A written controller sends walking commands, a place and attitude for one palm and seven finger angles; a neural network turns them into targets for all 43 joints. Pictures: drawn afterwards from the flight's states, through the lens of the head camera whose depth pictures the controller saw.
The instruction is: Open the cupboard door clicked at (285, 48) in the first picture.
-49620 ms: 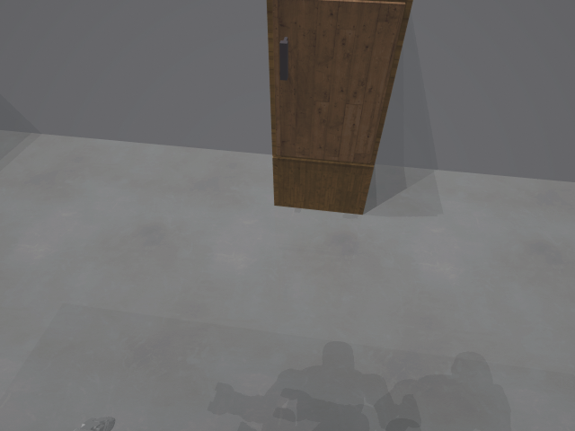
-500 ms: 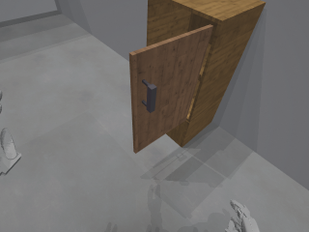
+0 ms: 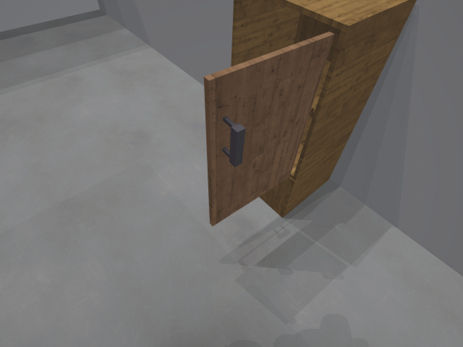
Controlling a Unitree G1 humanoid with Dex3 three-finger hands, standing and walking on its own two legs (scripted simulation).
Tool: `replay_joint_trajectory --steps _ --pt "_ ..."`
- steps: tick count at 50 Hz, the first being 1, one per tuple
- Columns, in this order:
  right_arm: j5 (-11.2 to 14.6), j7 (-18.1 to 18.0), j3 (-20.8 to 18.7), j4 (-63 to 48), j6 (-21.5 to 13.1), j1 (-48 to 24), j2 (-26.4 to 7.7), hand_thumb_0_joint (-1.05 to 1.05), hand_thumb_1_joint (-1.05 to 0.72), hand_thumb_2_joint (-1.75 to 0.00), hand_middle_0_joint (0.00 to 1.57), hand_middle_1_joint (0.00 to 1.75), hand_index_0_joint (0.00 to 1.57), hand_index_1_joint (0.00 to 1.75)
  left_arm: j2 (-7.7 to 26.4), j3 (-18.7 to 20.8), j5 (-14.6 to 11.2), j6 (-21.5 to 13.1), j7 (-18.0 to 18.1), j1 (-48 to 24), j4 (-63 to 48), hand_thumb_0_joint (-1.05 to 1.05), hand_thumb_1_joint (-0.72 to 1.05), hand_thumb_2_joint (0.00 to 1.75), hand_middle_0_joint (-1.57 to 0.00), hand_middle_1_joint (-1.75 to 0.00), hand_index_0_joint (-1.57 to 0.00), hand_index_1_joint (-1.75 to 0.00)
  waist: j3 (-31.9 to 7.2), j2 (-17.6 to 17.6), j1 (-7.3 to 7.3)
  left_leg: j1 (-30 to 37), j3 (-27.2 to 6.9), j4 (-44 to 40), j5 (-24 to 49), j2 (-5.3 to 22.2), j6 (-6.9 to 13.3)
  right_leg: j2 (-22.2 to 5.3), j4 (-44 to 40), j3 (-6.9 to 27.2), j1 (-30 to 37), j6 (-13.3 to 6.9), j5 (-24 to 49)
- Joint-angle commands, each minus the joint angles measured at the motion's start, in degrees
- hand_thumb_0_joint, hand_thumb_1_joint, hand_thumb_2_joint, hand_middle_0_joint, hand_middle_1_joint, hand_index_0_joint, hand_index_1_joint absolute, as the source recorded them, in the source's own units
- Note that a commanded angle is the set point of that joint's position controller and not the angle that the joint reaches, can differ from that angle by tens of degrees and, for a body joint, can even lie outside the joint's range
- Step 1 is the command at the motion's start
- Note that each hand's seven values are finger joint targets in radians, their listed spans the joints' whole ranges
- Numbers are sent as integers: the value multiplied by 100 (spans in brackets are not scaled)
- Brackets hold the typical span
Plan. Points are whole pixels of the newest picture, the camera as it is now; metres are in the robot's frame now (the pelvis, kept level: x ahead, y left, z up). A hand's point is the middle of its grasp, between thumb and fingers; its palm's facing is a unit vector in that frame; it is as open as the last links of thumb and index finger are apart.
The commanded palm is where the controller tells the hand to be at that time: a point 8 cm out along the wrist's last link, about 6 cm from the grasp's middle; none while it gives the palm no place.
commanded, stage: let the arm hang, fingers relaxed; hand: left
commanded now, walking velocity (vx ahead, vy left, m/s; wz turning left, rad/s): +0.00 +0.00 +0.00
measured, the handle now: (231, 141) +0.57 +0.03 -0.01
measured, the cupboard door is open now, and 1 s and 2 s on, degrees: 86 86 86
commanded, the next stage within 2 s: look to check the result in 0.80 s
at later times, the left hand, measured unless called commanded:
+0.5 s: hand out of the picture -0.03 +0.17 -0.17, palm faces +0.03 -0.98 -0.19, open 7.3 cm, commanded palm none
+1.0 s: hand out of the picture -0.02 +0.17 -0.17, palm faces +0.02 -0.98 -0.18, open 7.3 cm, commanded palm none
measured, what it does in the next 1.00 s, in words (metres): stands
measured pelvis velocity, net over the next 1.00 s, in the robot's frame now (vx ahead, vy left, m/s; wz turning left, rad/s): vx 0.00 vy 0.00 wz -0.02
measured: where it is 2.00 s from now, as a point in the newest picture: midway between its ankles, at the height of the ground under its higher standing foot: outside the picture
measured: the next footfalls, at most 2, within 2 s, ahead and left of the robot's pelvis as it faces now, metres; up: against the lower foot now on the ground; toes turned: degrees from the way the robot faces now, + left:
none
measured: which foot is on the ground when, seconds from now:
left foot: down 0.00-1.00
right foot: down 0.00-1.00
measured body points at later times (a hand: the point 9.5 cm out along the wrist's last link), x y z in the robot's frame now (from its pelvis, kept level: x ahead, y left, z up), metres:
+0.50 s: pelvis -0.01 +0.01 +0.01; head +0.01 +0.00 +0.46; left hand -0.03 +0.22 -0.15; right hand -0.03 -0.19 -0.16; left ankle +0.04 +0.11 -0.73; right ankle -0.02 -0.10 -0.73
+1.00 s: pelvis +0.00 +0.00 +0.01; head +0.01 +0.00 +0.46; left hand -0.02 +0.22 -0.15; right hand -0.02 -0.20 -0.16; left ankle +0.04 +0.11 -0.73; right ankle -0.02 -0.10 -0.73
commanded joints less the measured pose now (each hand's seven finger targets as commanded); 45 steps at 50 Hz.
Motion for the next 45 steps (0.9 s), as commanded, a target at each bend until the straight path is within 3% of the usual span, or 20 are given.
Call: replay_joint_trajectory --steps 1,7,14,22,30,33,35,45 --pt "-8 -114 -110 78 -74 28 -466 0 -90 -90 20 30 20 30 821 81 -11 -322 -64 241 292 0 90 90 -20 -30 -20 -30 -289 1060 66 368 -611 -824 496 526 68 -564 -1088 758 213 -177 614" --pt "28 -168 -125 564 -52 510 -342 0 -90 -90 20 30 20 30 610 -28 -33 -341 -54 397 963 0 90 90 -20 -30 -20 -30 -143 334 -1 567 -600 -953 349 575 81 -554 -1295 656 97 -176 453" --pt "30 -193 -125 810 -27 787 -192 0 -90 -90 20 30 20 30 441 -50 -33 -310 -13 662 1265 0 90 90 -20 -30 -20 -30 204 55 30 456 -585 -1119 -37 572 109 -511 -1293 597 -105 -152 82" --pt "0 -190 -129 920 -56 913 -31 0 -90 -90 20 30 20 30 301 -11 -17 -306 14 719 1289 0 90 90 -20 -30 -20 -30 316 131 45 270 -604 -1233 -236 549 123 -487 -1136 589 -166 -131 64" --pt "-3 -186 -131 934 -106 952 50 0 -90 -90 20 30 20 30 257 22 -14 -338 30 633 1220 0 90 90 -20 -30 -20 -30 273 110 50 328 -561 -1196 138 537 114 -516 -1095 594 -90 -123 315" --pt "0 -189 -127 947 -106 937 61 0 -90 -90 20 30 20 30 275 22 -20 -331 26 606 1224 0 90 90 -20 -30 -20 -30 320 271 49 334 -547 -1211 119 541 102 -518 -1114 591 -100 -118 306" --pt "6 -187 -130 927 -102 936 58 0 -90 -90 20 30 20 30 283 11 -19 -344 26 601 1217 0 90 90 -20 -30 -20 -30 336 125 41 353 -527 -1169 174 532 98 -531 -1164 625 -119 -125 315" --pt "10 -185 -127 934 -91 891 4 0 -90 -90 20 30 20 30 291 -7 -27 -364 21 600 1223 0 90 90 -20 -30 -20 -30 262 130 15 527 -476 -1119 268 534 78 -540 -1250 667 -136 -128 332"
